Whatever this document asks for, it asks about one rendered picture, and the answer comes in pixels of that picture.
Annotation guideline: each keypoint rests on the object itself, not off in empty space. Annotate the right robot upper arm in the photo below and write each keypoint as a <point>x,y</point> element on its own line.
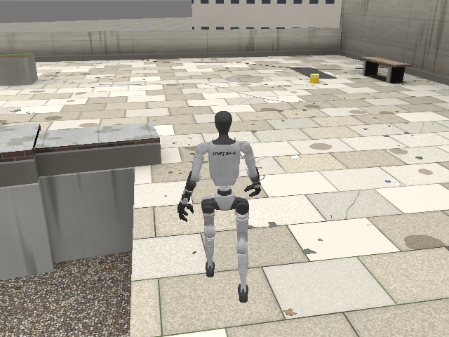
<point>249,158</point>

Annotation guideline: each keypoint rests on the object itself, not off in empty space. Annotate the humanoid robot head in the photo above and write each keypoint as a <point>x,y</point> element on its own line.
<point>223,121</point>

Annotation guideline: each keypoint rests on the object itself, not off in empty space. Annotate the robot right thigh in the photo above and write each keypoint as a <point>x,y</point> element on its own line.
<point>242,216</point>

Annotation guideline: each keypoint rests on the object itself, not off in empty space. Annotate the left robot upper arm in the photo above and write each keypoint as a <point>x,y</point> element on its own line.
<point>201,149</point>

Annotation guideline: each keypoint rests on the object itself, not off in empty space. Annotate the robot right forearm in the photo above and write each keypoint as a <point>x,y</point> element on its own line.
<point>256,180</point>

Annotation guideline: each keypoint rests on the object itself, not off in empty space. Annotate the robot left forearm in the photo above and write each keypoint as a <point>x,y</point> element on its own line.
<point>188,190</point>

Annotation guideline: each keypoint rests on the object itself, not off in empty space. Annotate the robot right hand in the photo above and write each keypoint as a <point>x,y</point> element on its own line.
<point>256,192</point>

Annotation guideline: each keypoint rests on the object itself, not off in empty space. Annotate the robot left hand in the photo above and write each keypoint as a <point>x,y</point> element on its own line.
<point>181,210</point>

